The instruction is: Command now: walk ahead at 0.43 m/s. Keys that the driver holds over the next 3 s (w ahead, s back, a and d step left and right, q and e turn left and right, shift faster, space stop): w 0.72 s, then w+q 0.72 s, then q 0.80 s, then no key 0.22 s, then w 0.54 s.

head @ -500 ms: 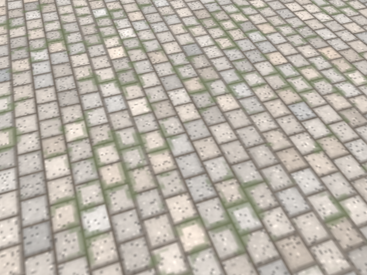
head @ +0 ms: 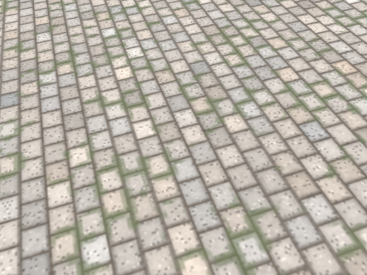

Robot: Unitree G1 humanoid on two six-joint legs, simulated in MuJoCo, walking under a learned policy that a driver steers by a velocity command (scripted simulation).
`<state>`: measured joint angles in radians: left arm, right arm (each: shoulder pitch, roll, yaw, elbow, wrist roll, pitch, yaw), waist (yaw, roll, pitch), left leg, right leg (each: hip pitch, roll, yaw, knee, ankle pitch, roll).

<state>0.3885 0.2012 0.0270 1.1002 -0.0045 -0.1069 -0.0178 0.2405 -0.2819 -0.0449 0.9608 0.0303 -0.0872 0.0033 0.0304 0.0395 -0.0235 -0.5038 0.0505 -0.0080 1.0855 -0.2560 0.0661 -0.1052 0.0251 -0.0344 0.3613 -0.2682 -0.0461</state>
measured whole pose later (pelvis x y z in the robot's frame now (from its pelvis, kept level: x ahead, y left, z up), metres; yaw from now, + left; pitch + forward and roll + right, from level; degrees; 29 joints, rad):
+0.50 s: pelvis +0.28 +0.06 -0.01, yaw +0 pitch +0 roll +1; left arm 0.27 0.26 0.05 0.97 -0.02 -0.10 0.01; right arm 0.20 -0.25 -0.05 0.94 0.00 -0.10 0.05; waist -0.01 -0.03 0.04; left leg -0.26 -0.06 0.07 0.39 -0.13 0.08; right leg -0.47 -0.08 0.04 1.19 -0.31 -0.05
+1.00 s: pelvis +0.57 +0.00 -0.01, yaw +6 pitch +1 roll +0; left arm 0.13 0.24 0.05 0.86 0.01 -0.12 -0.02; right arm 0.33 -0.27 -0.05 0.97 0.04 -0.07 -0.01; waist -0.02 0.03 0.04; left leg -0.38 0.03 -0.05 1.16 -0.39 0.05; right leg -0.34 -0.01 -0.09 0.47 -0.15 -0.04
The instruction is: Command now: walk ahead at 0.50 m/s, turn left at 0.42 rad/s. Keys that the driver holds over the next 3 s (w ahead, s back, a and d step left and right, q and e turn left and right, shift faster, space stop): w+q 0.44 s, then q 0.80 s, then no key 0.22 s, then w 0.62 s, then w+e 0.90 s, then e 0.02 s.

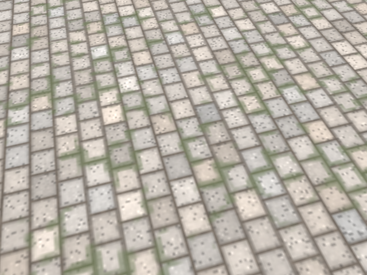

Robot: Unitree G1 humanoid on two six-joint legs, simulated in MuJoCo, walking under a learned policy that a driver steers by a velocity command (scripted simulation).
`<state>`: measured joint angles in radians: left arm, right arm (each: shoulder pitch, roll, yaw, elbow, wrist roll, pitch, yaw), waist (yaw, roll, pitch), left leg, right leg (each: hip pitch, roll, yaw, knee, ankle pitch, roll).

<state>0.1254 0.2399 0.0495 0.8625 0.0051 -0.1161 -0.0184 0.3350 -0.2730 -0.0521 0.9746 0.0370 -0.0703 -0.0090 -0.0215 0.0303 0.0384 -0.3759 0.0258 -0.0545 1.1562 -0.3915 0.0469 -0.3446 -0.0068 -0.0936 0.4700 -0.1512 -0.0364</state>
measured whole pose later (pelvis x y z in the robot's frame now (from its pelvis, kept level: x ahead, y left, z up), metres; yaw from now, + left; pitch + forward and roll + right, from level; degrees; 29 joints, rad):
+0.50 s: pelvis +0.26 +0.08 -0.01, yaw +17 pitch +1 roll -1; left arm 0.22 0.28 0.07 0.89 -0.03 -0.10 0.01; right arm 0.14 -0.28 -0.09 0.77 0.02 -0.05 0.04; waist 0.01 0.00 0.08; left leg -0.45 -0.05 0.04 0.62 -0.20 0.10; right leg -0.27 -0.06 -0.03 1.18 -0.50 0.02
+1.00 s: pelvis +0.45 +0.12 +0.00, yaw +36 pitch +2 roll +0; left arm 0.06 0.26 0.05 0.72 0.02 -0.05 0.01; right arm 0.20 -0.32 -0.08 0.69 0.02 0.03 -0.04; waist -0.03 0.03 0.04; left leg -0.43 -0.12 -0.13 1.13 -0.58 -0.04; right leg -0.41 0.02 0.00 0.49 -0.12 -0.02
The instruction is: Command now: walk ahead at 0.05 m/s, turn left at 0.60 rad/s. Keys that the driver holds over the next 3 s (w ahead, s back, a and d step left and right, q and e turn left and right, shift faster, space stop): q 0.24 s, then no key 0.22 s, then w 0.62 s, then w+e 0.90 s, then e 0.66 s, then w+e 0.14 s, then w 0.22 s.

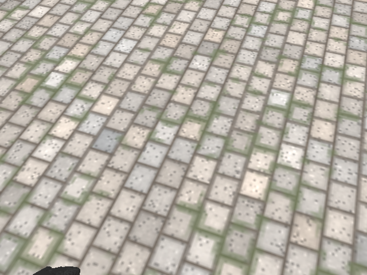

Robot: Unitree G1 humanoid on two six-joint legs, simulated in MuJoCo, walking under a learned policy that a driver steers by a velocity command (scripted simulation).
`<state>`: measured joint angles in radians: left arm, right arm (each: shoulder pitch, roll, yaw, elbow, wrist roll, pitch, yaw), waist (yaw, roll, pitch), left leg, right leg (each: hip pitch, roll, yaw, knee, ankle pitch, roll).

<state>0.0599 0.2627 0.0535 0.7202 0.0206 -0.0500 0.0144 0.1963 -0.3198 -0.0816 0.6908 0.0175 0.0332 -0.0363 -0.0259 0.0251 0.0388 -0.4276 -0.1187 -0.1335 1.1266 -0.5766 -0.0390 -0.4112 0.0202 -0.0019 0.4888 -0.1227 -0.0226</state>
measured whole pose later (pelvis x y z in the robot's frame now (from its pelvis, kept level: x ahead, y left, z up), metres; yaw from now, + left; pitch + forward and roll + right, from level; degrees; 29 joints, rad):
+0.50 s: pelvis +0.01 +0.05 +0.01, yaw +13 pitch +2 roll -2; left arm 0.15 0.33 0.09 0.79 0.00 0.03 0.03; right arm 0.21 -0.26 -0.05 0.66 -0.01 0.01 -0.02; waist 0.00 -0.05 0.02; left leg -0.26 -0.01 -0.02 0.47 -0.24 0.05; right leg -0.52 -0.04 -0.01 1.03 -0.36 0.06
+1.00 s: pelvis +0.14 +0.04 +0.02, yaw +13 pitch +2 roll +0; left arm 0.36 0.26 0.04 0.85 0.00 -0.08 -0.01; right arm 0.23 -0.30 -0.07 0.72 0.01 -0.07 0.02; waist 0.04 0.04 -0.01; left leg -0.60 0.07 -0.01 0.98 -0.23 0.01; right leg -0.08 0.02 -0.03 0.31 -0.26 -0.04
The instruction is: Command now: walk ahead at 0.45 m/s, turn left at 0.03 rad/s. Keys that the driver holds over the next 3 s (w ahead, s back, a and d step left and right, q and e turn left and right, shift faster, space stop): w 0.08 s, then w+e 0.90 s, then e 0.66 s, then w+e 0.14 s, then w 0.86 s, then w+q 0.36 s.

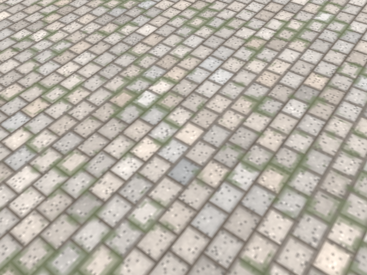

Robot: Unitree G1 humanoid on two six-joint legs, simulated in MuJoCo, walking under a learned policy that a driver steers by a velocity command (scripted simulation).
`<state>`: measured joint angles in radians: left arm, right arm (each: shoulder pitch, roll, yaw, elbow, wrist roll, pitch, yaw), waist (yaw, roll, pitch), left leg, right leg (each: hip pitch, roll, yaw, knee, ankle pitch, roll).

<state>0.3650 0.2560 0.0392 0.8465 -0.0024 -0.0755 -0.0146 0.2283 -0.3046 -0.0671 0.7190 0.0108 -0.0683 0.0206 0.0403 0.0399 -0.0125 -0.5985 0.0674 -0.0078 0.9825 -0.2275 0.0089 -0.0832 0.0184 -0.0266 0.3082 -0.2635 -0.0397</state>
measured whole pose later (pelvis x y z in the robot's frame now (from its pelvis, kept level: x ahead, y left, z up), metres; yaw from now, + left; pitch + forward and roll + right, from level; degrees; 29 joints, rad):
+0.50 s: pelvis +0.26 +0.05 +0.00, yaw -10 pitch +0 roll +2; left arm 0.23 0.32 0.07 0.75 -0.03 -0.02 0.01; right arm 0.28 -0.27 -0.07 0.81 -0.01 -0.11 0.01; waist -0.03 -0.05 0.03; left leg -0.13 -0.02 0.15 0.31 -0.18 0.04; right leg -0.67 -0.11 0.06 1.09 -0.20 0.01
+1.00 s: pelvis +0.52 -0.08 +0.00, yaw -28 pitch +2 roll +1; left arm 0.32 0.28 0.06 0.68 -0.01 -0.05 -0.01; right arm 0.11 -0.31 -0.06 0.72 -0.01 -0.10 0.00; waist 0.04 0.03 0.06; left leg -0.62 0.10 -0.07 1.02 -0.26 -0.04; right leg -0.23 0.10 0.05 0.38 -0.17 -0.10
